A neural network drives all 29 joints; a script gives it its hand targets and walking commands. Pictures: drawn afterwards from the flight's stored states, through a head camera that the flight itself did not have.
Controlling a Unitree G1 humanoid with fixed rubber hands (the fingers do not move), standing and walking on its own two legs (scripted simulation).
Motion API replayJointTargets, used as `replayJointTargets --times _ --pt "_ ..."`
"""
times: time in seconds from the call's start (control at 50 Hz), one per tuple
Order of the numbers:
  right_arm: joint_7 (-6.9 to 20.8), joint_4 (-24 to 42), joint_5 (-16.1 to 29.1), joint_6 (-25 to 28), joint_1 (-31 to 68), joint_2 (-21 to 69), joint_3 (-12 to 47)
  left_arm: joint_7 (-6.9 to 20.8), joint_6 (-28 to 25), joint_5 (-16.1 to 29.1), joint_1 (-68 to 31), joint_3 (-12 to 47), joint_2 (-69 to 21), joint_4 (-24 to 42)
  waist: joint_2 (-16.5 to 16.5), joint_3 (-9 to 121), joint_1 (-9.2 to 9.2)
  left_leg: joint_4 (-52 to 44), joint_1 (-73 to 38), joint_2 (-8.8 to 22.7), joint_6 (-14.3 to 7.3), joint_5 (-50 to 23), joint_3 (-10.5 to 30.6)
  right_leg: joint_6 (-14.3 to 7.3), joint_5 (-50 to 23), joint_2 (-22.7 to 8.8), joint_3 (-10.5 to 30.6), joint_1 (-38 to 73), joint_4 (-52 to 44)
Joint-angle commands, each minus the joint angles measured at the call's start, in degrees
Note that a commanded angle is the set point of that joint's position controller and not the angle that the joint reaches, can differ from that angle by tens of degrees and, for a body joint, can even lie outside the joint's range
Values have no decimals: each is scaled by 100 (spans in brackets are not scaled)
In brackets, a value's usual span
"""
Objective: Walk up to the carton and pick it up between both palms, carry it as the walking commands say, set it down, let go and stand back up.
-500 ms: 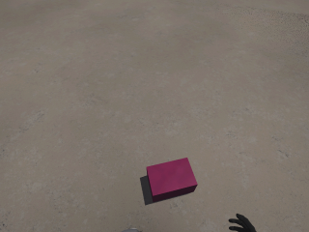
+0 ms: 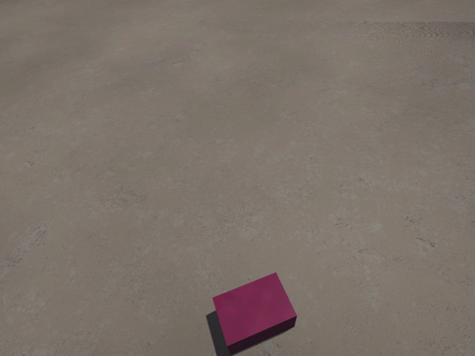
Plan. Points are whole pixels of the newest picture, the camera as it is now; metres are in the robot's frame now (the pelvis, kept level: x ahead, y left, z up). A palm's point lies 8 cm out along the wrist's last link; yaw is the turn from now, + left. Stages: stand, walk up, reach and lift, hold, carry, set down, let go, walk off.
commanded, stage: walk up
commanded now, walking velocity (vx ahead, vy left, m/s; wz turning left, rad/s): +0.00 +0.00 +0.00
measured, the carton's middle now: (254, 312) +0.41 +0.01 -0.71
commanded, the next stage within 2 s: none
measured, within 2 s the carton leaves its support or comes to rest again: neither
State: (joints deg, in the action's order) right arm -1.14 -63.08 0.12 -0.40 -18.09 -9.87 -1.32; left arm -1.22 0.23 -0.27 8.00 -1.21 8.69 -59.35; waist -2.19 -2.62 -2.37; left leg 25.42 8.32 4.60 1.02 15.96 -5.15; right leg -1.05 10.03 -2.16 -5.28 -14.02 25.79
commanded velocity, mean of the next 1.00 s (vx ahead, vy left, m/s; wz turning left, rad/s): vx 0.01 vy -0.03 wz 0.04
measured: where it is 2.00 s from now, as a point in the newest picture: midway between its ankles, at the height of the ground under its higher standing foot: outside the picture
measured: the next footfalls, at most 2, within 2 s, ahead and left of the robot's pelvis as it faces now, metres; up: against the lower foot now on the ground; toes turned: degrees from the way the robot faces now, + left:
right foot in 1.20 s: +0.13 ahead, -0.22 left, +0.00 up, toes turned +4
left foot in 1.60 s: +0.04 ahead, +0.01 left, +0.00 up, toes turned +14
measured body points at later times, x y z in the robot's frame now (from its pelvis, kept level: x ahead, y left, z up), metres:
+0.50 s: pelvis +0.02 +0.00 +0.00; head +0.02 +0.00 +0.45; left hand +0.02 +0.24 -0.15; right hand +0.01 -0.22 -0.16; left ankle -0.01 +0.15 -0.74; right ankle +0.05 -0.11 -0.74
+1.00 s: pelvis +0.03 +0.00 +0.00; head +0.05 +0.02 +0.45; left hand +0.03 +0.25 -0.16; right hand -0.01 -0.23 -0.14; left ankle -0.01 +0.15 -0.74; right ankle +0.02 -0.12 -0.69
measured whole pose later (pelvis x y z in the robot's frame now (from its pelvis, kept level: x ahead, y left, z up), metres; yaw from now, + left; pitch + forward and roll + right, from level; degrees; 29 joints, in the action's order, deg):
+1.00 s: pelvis +0.03 +0.00 +0.00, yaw +4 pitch +0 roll -2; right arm -4.1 -64.5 -2.0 0.1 -20.2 -7.8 -3.8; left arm -1.4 2.9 -3.4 14.8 -4.2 11.8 -61.7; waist 0.7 -2.3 -3.2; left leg 23.3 8.3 5.2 2.7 15.0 0.0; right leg 3.6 19.8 -0.7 -3.7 -20.9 48.1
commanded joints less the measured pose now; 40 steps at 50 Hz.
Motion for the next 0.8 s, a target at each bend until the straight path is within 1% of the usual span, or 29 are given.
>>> replayJointTargets --times 0.0,0.04,0.06,0.24,0.32,0.5,0.78 --pt "-10 -91 -37 -3 -555 -371 -46 -60 -15 26 102 -84 750 43 1161 -189 139 -319 247 104 -59 -212 160 -179 288 -887 1029 139 -1363" --pt "-21 -157 -60 46 -499 -417 -49 -65 -48 43 220 -97 733 -20 834 -105 202 -458 159 143 -32 -349 219 -109 80 -793 963 282 -1285" --pt "-28 -178 -57 54 -445 -420 -57 -65 -65 44 293 -101 727 -55 751 -55 223 -500 116 145 -14 -388 232 -100 -8 -767 946 357 -1242" --pt "-53 -270 -54 48 -219 -356 -34 -53 -107 36 552 -135 660 -179 337 -17 245 -732 -17 246 23 -587 279 -18 -71 -623 754 397 -1034" --pt "-69 -278 -59 64 -158 -365 -10 -52 -101 24 697 -125 618 -245 184 -53 267 -855 6 291 21 -647 298 34 -247 -556 621 465 -919" --pt "-96 -288 -63 93 -210 -339 33 -65 -89 0 921 -98 553 -373 141 -187 287 -959 96 322 -15 -691 356 84 -421 -493 442 560 -829" --pt "-124 -316 -61 129 -383 -210 58 -89 -96 -9 1053 -80 443 -463 146 -212 297 -962 147 306 -31 -903 367 126 -599 -527 347 645 -735"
